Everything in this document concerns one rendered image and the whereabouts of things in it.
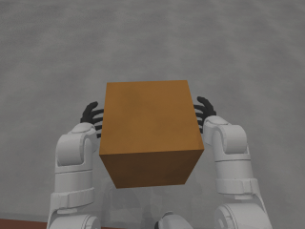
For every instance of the right robot shin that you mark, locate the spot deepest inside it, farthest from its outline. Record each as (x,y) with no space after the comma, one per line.
(168,213)

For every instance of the robot right thigh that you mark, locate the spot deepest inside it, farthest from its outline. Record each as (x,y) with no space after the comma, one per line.
(173,222)

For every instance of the robot left upper arm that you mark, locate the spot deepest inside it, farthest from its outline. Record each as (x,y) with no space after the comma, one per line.
(76,222)

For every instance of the robot right forearm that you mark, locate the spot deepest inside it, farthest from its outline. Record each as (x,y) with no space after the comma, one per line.
(235,178)

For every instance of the robot left forearm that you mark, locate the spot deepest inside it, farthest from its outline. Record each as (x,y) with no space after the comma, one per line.
(73,189)

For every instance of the robot right hand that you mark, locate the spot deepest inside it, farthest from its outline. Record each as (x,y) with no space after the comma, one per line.
(207,109)

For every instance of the carton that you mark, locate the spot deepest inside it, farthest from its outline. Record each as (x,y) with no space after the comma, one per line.
(150,135)

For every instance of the robot left hand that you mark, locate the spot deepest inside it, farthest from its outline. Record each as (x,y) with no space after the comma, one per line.
(88,114)

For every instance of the robot right upper arm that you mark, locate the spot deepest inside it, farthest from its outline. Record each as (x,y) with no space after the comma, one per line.
(245,215)

